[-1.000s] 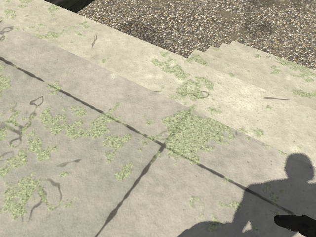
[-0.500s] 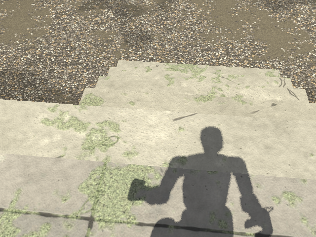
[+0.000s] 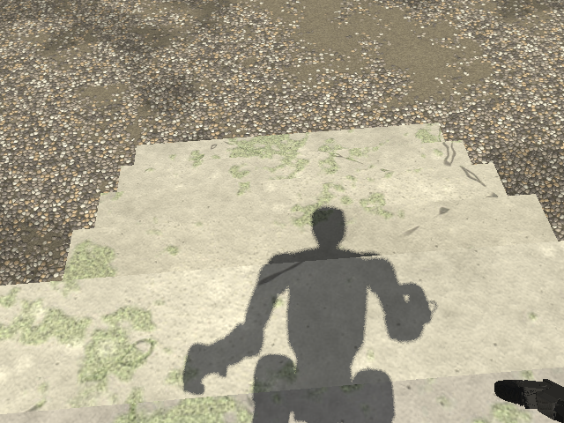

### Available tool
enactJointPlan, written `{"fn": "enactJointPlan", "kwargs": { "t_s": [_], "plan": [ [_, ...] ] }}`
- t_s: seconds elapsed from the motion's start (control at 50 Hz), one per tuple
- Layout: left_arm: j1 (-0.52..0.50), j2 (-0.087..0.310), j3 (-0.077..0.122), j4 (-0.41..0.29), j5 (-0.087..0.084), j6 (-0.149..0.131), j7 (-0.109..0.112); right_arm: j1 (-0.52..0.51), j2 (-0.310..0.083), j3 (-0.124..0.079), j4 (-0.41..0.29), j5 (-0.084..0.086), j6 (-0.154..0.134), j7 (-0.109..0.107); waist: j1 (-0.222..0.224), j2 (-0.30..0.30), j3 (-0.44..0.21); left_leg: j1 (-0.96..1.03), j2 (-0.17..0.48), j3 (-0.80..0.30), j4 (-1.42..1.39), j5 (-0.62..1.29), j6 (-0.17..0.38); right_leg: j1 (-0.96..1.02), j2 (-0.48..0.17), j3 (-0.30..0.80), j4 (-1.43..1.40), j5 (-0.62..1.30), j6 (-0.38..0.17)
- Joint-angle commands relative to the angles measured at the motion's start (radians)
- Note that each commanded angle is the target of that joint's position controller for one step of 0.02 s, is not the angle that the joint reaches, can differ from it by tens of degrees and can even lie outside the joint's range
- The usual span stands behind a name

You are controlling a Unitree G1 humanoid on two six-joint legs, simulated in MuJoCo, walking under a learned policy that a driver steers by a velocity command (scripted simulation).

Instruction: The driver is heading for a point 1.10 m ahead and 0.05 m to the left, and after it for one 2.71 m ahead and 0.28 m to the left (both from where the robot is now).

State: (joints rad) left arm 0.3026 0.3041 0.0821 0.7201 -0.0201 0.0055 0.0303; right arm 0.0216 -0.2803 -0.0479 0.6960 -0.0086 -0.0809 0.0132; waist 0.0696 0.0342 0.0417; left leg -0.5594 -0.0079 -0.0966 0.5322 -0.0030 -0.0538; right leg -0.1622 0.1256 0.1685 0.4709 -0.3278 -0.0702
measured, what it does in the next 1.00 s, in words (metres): walks ahead: left foot, then right foot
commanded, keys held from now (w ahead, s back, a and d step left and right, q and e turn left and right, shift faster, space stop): e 0.16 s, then no key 0.52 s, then w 0.32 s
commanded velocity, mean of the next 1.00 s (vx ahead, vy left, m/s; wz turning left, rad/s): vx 0.11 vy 0.00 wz -0.23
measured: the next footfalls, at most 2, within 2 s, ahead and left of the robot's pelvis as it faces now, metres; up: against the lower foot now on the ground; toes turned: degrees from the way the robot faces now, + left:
left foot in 0.04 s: +0.20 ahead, +0.11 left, +0.00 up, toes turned -10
right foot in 0.44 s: +0.10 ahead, -0.12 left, +0.00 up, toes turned -10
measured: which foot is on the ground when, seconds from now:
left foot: up 0.00-0.02, down 0.04-1.00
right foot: down 0.00-0.06, up 0.08-0.42, down 0.44-0.92, up 0.94-1.00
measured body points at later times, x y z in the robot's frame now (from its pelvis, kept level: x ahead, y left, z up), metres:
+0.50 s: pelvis +0.08 +0.00 +0.00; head +0.09 -0.02 +0.45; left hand +0.27 +0.23 -0.10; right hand +0.15 -0.29 -0.13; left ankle +0.16 +0.12 -0.73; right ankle +0.06 -0.11 -0.74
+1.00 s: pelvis +0.18 +0.01 +0.00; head +0.19 +0.01 +0.45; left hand +0.32 +0.24 -0.13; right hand +0.20 -0.28 -0.12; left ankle +0.18 +0.10 -0.74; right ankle +0.07 -0.11 -0.69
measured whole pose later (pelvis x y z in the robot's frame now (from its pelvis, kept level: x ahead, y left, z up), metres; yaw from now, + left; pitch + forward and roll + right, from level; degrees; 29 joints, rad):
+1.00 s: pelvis +0.18 +0.01 +0.00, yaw -12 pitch +0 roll +1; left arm 0.32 0.26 0.05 0.82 0.07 -0.07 -0.03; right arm 0.29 -0.27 -0.03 0.88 -0.07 -0.14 0.01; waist -0.04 -0.03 -0.02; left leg -0.21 -0.04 0.06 0.52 -0.32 0.07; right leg -0.30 0.05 0.14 0.94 -0.46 -0.08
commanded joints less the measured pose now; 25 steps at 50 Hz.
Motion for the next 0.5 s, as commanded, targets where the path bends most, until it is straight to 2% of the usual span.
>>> {"fn": "enactJointPlan", "kwargs": {
  "t_s": [0.02,0.04,0.06,0.08,0.1,0.12,0.14,0.16,0.18,0.22,0.26,0.3,0.36,0.4,0.42,0.44,0.46,0.48,0.5],
  "plan": [
    [-0.064,0.128,0.034,-0.082,0.0,-0.001,0.012,0.059,-0.135,-0.048,-0.049,-0.005,-0.025,0.0,-0.086,-0.162,-0.12,0.197,-0.013,0.016,-0.105,0.037,0.041,0.016,-0.205,0.22,0.081,0.477,-0.062],
    [-0.071,0.092,0.022,-0.1,0.005,-0.005,0.009,0.107,-0.16,-0.053,-0.047,-0.02,-0.032,-0.006,-0.106,-0.121,-0.179,0.345,0.061,-0.02,-0.14,0.205,0.083,-0.02,-0.145,0.19,0.207,0.406,-0.025],
    [-0.001,0.031,0.003,-0.116,0.027,-0.008,0.007,0.156,-0.211,-0.059,-0.054,-0.038,-0.028,-0.017,-0.083,0.074,-0.291,0.602,0.277,-0.203,-0.073,0.616,0.167,-0.184,-0.044,0.088,0.466,-0.049,0.029],
    [0.166,0.058,0.001,-0.111,0.003,-0.006,0.001,0.188,-0.21,-0.061,-0.037,-0.037,-0.005,-0.015,-0.023,0.297,-0.408,0.778,0.488,-0.521,-0.095,0.576,0.361,-0.386,0.019,0.026,0.686,-0.439,0.075],
    [0.179,0.159,0.026,-0.072,-0.004,0.006,-0.001,0.143,-0.151,-0.049,-0.061,-0.007,0.01,-0.014,-0.033,0.162,-0.362,0.697,0.463,-0.526,-0.13,0.319,0.356,-0.434,-0.062,0.033,0.801,-0.358,0.112],
    [0.068,0.195,0.04,-0.082,-0.008,0.024,0.002,0.113,-0.102,-0.035,-0.077,-0.006,0.023,-0.02,-0.065,0.088,-0.263,0.612,0.387,-0.376,-0.143,0.174,0.306,-0.465,-0.09,-0.007,0.845,-0.278,0.136],
    [0.025,0.186,0.043,-0.087,-0.009,0.044,0.008,0.072,-0.086,-0.025,-0.079,-0.01,0.038,-0.023,-0.059,0.046,-0.2,0.508,0.33,-0.279,-0.174,0.065,0.275,-0.459,-0.115,-0.03,0.833,-0.225,0.15],
    [0.001,0.179,0.045,-0.101,-0.005,0.058,0.013,0.037,-0.089,-0.024,-0.079,-0.01,0.047,-0.026,-0.051,0.059,-0.144,0.416,0.299,-0.22,-0.205,-0.015,0.269,-0.447,-0.139,-0.043,0.811,-0.183,0.156],
    [-0.001,0.143,0.036,-0.105,-0.005,0.065,0.012,0.029,-0.107,-0.027,-0.071,-0.02,0.053,-0.028,-0.045,0.088,-0.11,0.325,0.252,-0.15,-0.239,-0.029,0.262,-0.388,-0.138,-0.075,0.773,-0.151,0.157],
    [0.008,0.087,0.021,-0.107,0.001,0.061,0.012,0.035,-0.107,-0.029,-0.057,-0.024,0.055,-0.03,-0.045,0.107,-0.116,0.302,0.222,-0.073,-0.257,0.014,0.277,-0.329,-0.129,-0.11,0.669,-0.137,0.155],
    [-0.014,0.066,0.009,-0.112,0.011,0.053,0.01,0.042,-0.113,-0.032,-0.044,-0.014,0.055,-0.03,-0.055,0.099,-0.149,0.336,0.246,-0.055,-0.247,0.076,0.301,-0.291,-0.144,-0.115,0.554,-0.132,0.147],
    [-0.042,0.057,-0.001,-0.117,0.016,0.047,0.003,0.037,-0.13,-0.036,-0.036,-0.005,0.06,-0.027,-0.068,0.101,-0.171,0.344,0.261,-0.042,-0.246,0.068,0.309,-0.231,-0.157,-0.125,0.431,-0.097,0.133],
    [-0.053,0.074,-0.001,-0.111,0.014,0.045,-0.011,0.052,-0.149,-0.038,-0.015,0.007,0.071,-0.02,-0.077,0.116,-0.161,0.342,0.268,-0.048,-0.245,-0.048,0.302,-0.156,-0.147,-0.153,0.274,-0.044,0.109],
    [-0.015,0.064,-0.002,-0.085,0.02,0.043,-0.021,0.041,-0.142,-0.031,0.0,0.022,0.078,-0.016,-0.042,0.104,-0.144,0.293,0.246,-0.025,-0.21,-0.125,0.265,-0.041,-0.125,-0.189,0.071,0.081,0.075],
    [-0.007,0.071,0.0,-0.08,0.027,0.042,-0.023,0.071,-0.121,-0.023,0.019,0.028,0.078,-0.014,-0.036,0.092,-0.135,0.248,0.222,-0.007,-0.185,-0.171,0.217,0.033,-0.124,-0.177,-0.023,0.127,0.049],
    [-0.011,0.11,0.003,-0.093,0.039,0.042,-0.019,0.107,-0.084,-0.009,0.033,0.019,0.073,-0.007,-0.05,0.01,-0.133,0.184,0.175,0.038,-0.109,-0.246,0.134,0.097,-0.219,-0.049,-0.097,0.192,0.004],
    [-0.071,0.182,0.012,-0.112,0.043,0.046,-0.01,0.151,-0.025,0.007,0.021,-0.014,0.062,0.002,-0.128,-0.227,-0.13,0.131,0.051,0.169,0.01,-0.377,0.042,0.061,-0.382,0.136,-0.123,0.233,-0.086],
    [-0.12,0.124,-0.003,-0.12,0.053,0.035,-0.016,0.078,-0.062,-0.001,0.019,-0.017,0.062,-0.006,-0.077,-0.239,-0.094,0.208,0.043,0.123,0.037,-0.398,0.022,-0.101,-0.402,0.162,-0.179,0.113,-0.142],
    [-0.169,0.087,-0.016,-0.121,0.059,0.02,-0.02,0.066,-0.076,-0.005,0.024,-0.011,0.063,-0.009,-0.096,-0.214,-0.064,0.258,0.046,0.11,0.022,-0.326,0.023,-0.134,-0.348,0.115,-0.182,0.034,-0.109]
  ]
}}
